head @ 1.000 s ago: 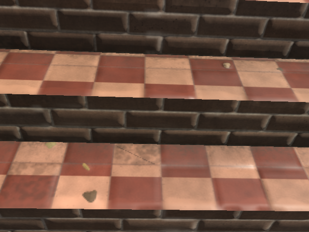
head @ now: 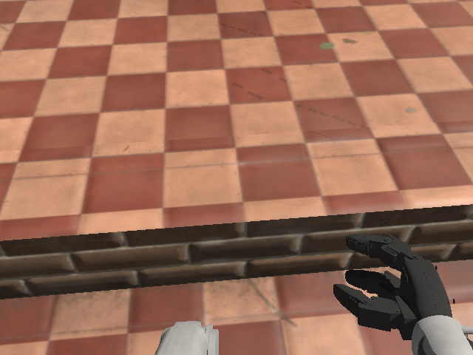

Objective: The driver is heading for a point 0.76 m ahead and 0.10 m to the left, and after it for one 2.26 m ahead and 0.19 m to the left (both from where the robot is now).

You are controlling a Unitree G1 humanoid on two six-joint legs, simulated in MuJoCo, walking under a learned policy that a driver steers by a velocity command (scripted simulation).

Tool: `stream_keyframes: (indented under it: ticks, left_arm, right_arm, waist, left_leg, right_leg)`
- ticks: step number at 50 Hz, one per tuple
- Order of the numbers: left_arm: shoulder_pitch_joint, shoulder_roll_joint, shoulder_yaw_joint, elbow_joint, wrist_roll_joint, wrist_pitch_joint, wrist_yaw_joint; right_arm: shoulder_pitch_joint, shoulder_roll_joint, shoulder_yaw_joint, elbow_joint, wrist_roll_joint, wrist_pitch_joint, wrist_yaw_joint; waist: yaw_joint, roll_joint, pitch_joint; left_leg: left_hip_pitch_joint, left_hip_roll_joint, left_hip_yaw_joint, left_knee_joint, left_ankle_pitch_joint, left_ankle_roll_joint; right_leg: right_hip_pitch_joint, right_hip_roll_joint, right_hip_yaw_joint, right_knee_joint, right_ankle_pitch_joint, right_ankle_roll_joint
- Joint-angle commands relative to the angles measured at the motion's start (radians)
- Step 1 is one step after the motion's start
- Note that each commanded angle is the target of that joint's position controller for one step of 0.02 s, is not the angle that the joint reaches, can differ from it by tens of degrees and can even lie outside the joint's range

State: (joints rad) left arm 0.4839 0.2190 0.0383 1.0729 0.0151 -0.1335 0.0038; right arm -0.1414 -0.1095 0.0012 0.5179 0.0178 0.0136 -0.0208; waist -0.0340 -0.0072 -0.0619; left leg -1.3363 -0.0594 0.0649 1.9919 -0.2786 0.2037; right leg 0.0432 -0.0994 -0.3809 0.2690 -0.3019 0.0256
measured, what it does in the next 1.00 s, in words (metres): climbs: left foot 0.20 m higher, then right foot 0.20 m higher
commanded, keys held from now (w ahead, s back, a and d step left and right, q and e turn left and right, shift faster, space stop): w+q+shift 0.32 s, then w+shift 0.02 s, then w+e+shift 0.38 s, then e+shift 0.28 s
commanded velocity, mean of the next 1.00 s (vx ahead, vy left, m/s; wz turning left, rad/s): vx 0.88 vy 0.00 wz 0.08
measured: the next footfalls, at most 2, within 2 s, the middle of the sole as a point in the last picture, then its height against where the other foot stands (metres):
left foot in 0.08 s outside the picture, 0.20 m higher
right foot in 0.46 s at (283, 340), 0.20 m higher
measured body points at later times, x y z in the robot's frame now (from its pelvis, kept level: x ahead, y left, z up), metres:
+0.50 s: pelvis +0.35 +0.04 +0.29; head +0.38 +0.06 +0.74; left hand +0.55 +0.29 +0.26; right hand +0.50 -0.21 +0.17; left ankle +0.18 +0.07 -0.31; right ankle +0.38 -0.08 -0.35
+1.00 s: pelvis +0.72 +0.18 +0.58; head +0.73 +0.19 +1.03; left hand +0.89 +0.48 +0.50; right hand +0.79 -0.10 +0.45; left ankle +0.65 +0.29 -0.14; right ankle +0.82 +0.09 -0.01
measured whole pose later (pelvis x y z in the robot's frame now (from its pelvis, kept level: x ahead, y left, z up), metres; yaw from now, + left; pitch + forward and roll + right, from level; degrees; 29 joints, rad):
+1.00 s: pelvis +0.72 +0.18 +0.58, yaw +4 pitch +1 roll +1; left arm 0.14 0.29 0.12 0.62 0.02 -0.02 0.00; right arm 0.33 -0.26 -0.08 0.91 -0.01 -0.11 -0.02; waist 0.01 -0.03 -0.01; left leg -0.22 0.11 0.24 0.65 -0.38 -0.01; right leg -0.91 0.02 -0.01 1.44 -0.16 -0.05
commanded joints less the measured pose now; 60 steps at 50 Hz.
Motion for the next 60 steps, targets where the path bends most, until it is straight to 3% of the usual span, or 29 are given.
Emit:
stream_keyframes:
  ticks: [1,3,4,5,6,7,9,16,18,19,20,22,23,24,26,28,33,35,37,38,39,40,44,47,51,55,57,59,60]
  left_arm:
    - [-0.157,0.260,0.021,-0.194,-0.090,-0.014,0.062]
    - [-0.367,0.373,0.061,-0.328,-0.109,0.002,0.016]
    - [-0.387,0.284,0.061,-0.360,-0.041,-0.003,-0.031]
    - [-0.365,0.078,0.015,-0.403,0.001,0.003,-0.078]
    - [-0.414,0.023,0.004,-0.526,0.061,0.008,-0.094]
    - [-0.454,-0.014,-0.011,-0.611,0.116,-0.007,-0.099]
    - [-0.489,-0.115,-0.069,-0.677,0.105,-0.024,-0.062]
    - [-0.864,-0.207,-0.145,-0.855,0.109,0.020,0.026]
    - [-0.758,-0.153,-0.136,-0.826,0.045,0.037,0.023]
    - [-0.572,-0.092,-0.096,-0.722,0.014,0.049,0.043]
    - [-0.451,-0.053,-0.067,-0.727,-0.004,0.074,0.064]
    - [-0.044,0.172,0.023,-0.552,-0.013,0.070,0.036]
    - [-0.126,0.201,0.055,-0.426,-0.057,0.078,0.026]
    - [-0.127,0.162,0.060,-0.361,-0.061,0.085,0.006]
    - [-0.135,-0.004,0.020,-0.273,-0.001,0.045,0.022]
    - [-0.169,-0.100,0.011,-0.171,0.001,0.004,0.020]
    - [-0.032,-0.009,0.022,-0.038,-0.027,-0.025,0.007]
    - [-0.046,0.045,0.017,-0.123,-0.101,-0.026,0.031]
    - [-0.124,0.437,0.140,-0.226,-0.063,-0.068,-0.013]
    - [-0.208,0.421,0.156,-0.266,-0.040,-0.072,-0.037]
    - [-0.233,0.245,0.132,-0.316,-0.033,-0.080,-0.070]
    - [-0.160,0.168,0.127,-0.343,-0.011,-0.066,-0.069]
    - [-0.142,-0.073,0.053,-0.427,0.020,0.049,-0.019]
    - [-0.100,-0.012,0.058,-0.421,-0.016,0.124,0.000]
    - [-0.135,0.010,0.054,-0.438,-0.002,0.141,-0.023]
    - [0.042,0.120,0.090,-0.384,0.003,0.141,-0.017]
    - [0.184,0.173,0.115,-0.361,0.011,0.133,-0.002]
    - [-0.083,0.267,0.106,-0.453,-0.006,0.125,0.010]
    - [-0.111,0.304,0.114,-0.500,0.002,0.113,0.004]
  right_arm:
    - [0.298,-0.177,-0.032,0.039,0.023,0.032,0.012]
    - [0.649,-0.272,-0.067,0.121,0.005,0.010,0.001]
    - [0.606,-0.271,-0.088,0.068,-0.022,0.009,0.013]
    - [0.366,-0.283,-0.103,0.077,0.004,-0.019,0.033]
    - [0.262,-0.299,-0.111,0.054,0.019,-0.008,0.015]
    - [0.245,-0.281,-0.106,0.051,0.011,-0.015,-0.011]
    - [0.434,-0.228,-0.088,0.198,-0.057,-0.053,-0.016]
    - [0.617,-0.184,-0.072,0.371,-0.043,-0.140,0.024]
    - [0.470,-0.188,-0.083,0.320,0.020,-0.108,-0.013]
    - [0.498,-0.233,-0.086,0.311,0.065,-0.131,-0.013]
    - [0.539,-0.375,-0.140,0.302,0.057,-0.166,-0.004]
    - [0.245,-0.498,-0.201,0.220,0.017,-0.193,0.001]
    - [0.155,-0.343,-0.183,0.145,-0.016,-0.207,0.016]
    - [0.142,-0.145,-0.112,0.084,-0.102,-0.242,0.029]
    - [0.176,0.043,-0.014,-0.034,-0.087,-0.217,0.053]
    - [0.073,0.102,0.038,-0.102,-0.125,-0.169,0.038]
    - [-0.357,0.067,0.083,-0.372,-0.062,-0.107,-0.004]
    - [-0.102,0.033,0.081,-0.247,0.000,-0.118,0.042]
    - [0.511,-0.094,-0.029,-0.114,-0.060,-0.080,0.014]
    - [0.644,-0.266,-0.092,-0.063,-0.061,-0.063,0.010]
    - [0.586,-0.366,-0.113,-0.034,-0.055,-0.077,0.013]
    - [0.450,-0.291,-0.097,-0.036,-0.045,-0.075,0.018]
    - [0.310,-0.060,-0.051,0.212,-0.024,-0.139,0.015]
    - [0.197,-0.026,-0.031,0.233,-0.041,-0.155,0.023]
    - [0.151,-0.194,-0.066,0.261,-0.020,-0.182,-0.011]
    - [0.224,-0.305,-0.099,0.216,0.015,-0.178,-0.003]
    - [0.223,-0.280,-0.101,0.187,0.015,-0.134,0.001]
    - [0.432,-0.126,-0.070,0.143,-0.046,-0.079,0.011]
    - [0.570,-0.169,-0.065,0.105,-0.070,-0.070,0.008]
  waist:
    - [-0.194,-0.020,-0.107]
    - [-0.303,-0.125,-0.374]
    - [-0.241,-0.220,-0.312]
    - [-0.092,0.085,-0.134]
    - [-0.012,0.163,-0.108]
    - [-0.002,0.063,-0.037]
    - [0.020,0.018,0.102]
    - [0.005,-0.027,0.181]
    - [0.088,-0.035,0.047]
    - [0.145,-0.006,-0.210]
    - [0.188,0.083,-0.343]
    - [0.477,-0.132,-0.493]
    - [0.384,-0.464,-0.392]
    - [0.292,-0.356,-0.193]
    - [0.111,-0.051,-0.139]
    - [0.019,0.038,0.142]
    - [0.037,0.023,0.358]
    - [-0.009,0.221,0.045]
    - [-0.318,-0.011,-0.434]
    - [-0.377,0.032,-0.548]
    - [-0.288,0.411,-0.553]
    - [-0.191,0.332,-0.490]
    - [0.097,0.011,0.040]
    - [0.168,0.064,0.119]
    - [0.208,0.065,0.101]
    - [0.247,0.117,-0.070]
    - [0.326,0.010,-0.052]
    - [0.029,-0.127,0.143]
    - [-0.008,-0.150,-0.109]
  left_leg:
    - [0.883,-0.099,0.277,-0.475,-0.161,-0.035]
    - [1.117,-0.142,0.122,-0.597,-0.261,-0.042]
    - [1.063,-0.125,-0.057,-0.964,-0.318,0.001]
    - [1.040,-0.061,-0.376,-1.256,-0.114,0.098]
    - [1.038,0.026,-0.973,-1.583,-0.391,0.193]
    - [1.020,0.053,-1.036,-1.664,-0.408,0.186]
    - [0.975,0.050,-0.966,-1.672,-0.287,0.100]
    - [0.838,0.014,-0.505,-1.816,0.116,0.052]
    - [0.495,0.035,-0.349,-2.013,0.714,0.074]
    - [0.628,0.086,-0.313,-1.847,1.551,0.070]
    - [0.854,0.189,-0.378,-1.672,1.915,0.050]
    - [1.090,0.105,-0.253,-0.891,2.115,-0.072]
    - [0.770,-0.120,-0.222,-0.421,0.899,-0.171]
    - [0.342,-0.214,-0.284,0.096,0.055,-0.201]
    - [-0.016,-0.134,-0.371,0.384,-0.100,-0.078]
    - [-0.169,-0.023,-0.372,0.431,-0.272,-0.027]
    - [-0.027,0.184,-0.097,-0.045,-0.567,-0.043]
    - [1.176,0.113,0.120,-0.590,-0.044,-0.039]
    - [1.592,0.019,-0.025,-0.724,-0.180,-0.068]
    - [1.558,0.146,-0.253,-0.905,-0.408,-0.057]
    - [1.496,0.415,-0.710,-1.233,-0.089,0.049]
    - [1.401,0.512,-0.940,-1.409,0.261,0.116]
    - [1.048,0.375,-0.368,-1.397,0.183,-0.060]
    - [0.933,0.387,-0.073,-1.604,0.372,-0.130]
    - [0.888,0.221,0.253,-1.712,0.504,-0.161]
    - [1.190,0.266,0.197,-1.426,0.830,-0.169]
    - [1.072,0.214,0.177,-0.959,0.437,-0.207]
    - [0.706,0.045,0.049,-0.388,-0.427,-0.252]
    - [0.683,0.035,-0.136,-0.422,-0.304,-0.279]
  right_leg:
    - [-0.364,-0.124,-0.027,-0.059,1.758,-0.201]
    - [-0.187,-0.210,0.080,0.498,2.271,-0.255]
    - [-0.126,-0.215,0.175,0.795,1.894,-0.219]
    - [-0.460,0.002,0.254,1.152,0.539,-0.131]
    - [-0.837,0.193,0.425,1.594,0.223,-0.055]
    - [-1.001,0.176,0.506,1.826,0.233,-0.065]
    - [-1.224,0.155,0.492,2.076,0.194,-0.100]
    - [-1.352,0.058,0.388,1.867,-0.290,-0.144]
    - [-0.485,0.067,0.239,1.250,-0.094,-0.144]
    - [-0.195,0.167,0.154,1.310,-0.104,-0.143]
    - [-0.186,0.150,0.296,1.208,-0.328,-0.164]
    - [-0.067,0.158,0.315,0.717,-0.322,-0.190]
    - [0.026,0.091,0.560,0.471,-0.153,-0.284]
    - [0.076,-0.030,0.823,0.506,0.800,-0.410]
    - [0.111,-0.119,1.211,0.242,0.059,-0.420]
    - [-0.132,-0.105,0.976,0.161,-0.013,-0.291]
    - [-0.550,-0.058,0.650,-0.323,-0.014,-0.253]
    - [-0.984,0.001,0.522,-0.450,0.474,-0.304]
    - [-0.638,-0.042,0.587,0.156,1.678,-0.236]
    - [-0.519,0.007,0.583,0.588,1.635,-0.149]
    - [-0.628,0.218,0.552,1.166,0.326,-0.099]
    - [-0.794,0.247,0.595,1.666,0.153,-0.078]
    - [-1.065,0.090,0.525,1.674,0.103,-0.126]
    - [-0.944,0.086,0.478,1.317,-0.020,-0.083]
    - [-0.517,0.103,0.296,0.697,0.380,-0.081]
    - [-0.189,0.180,0.195,0.434,0.400,-0.129]
    - [-0.002,0.172,0.294,0.195,0.457,-0.205]
    - [-0.148,-0.006,0.659,0.373,1.467,-0.272]
    - [-0.017,-0.140,0.932,0.224,1.366,-0.393]
Keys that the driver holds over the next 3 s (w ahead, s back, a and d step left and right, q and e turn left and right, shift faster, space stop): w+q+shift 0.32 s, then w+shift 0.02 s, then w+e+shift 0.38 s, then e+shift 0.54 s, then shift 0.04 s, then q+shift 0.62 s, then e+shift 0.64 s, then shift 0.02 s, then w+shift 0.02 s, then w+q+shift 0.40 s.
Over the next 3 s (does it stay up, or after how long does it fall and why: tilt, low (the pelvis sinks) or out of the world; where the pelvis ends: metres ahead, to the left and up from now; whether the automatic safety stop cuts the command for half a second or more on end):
stays up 1.15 0.25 0.60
